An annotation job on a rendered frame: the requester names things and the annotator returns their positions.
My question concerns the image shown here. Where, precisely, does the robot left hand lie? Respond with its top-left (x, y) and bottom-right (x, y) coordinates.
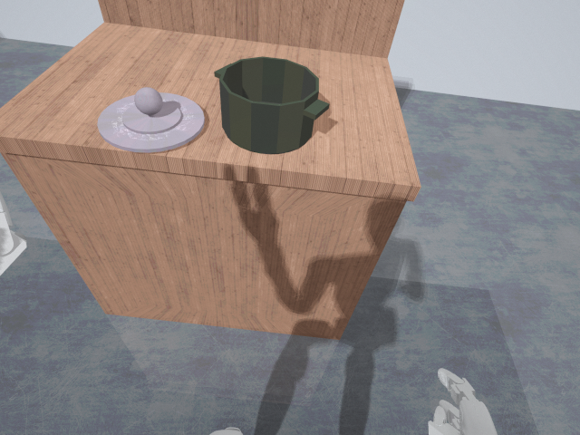
top-left (0, 192), bottom-right (27, 275)

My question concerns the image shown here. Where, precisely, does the pot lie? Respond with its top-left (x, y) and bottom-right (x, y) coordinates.
top-left (214, 56), bottom-right (330, 154)

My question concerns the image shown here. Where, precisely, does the knob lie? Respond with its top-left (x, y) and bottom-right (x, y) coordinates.
top-left (134, 87), bottom-right (163, 115)

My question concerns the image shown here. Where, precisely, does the lid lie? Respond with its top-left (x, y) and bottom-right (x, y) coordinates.
top-left (97, 92), bottom-right (205, 153)

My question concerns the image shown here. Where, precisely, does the table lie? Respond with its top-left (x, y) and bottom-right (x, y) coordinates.
top-left (0, 0), bottom-right (421, 340)

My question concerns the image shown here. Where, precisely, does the robot right hand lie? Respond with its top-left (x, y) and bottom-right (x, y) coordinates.
top-left (429, 368), bottom-right (497, 435)

